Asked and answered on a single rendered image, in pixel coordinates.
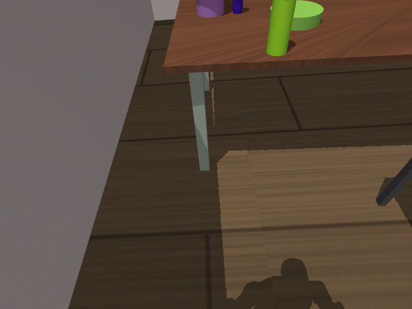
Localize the table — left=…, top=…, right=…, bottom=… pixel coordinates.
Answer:
left=164, top=0, right=412, bottom=171

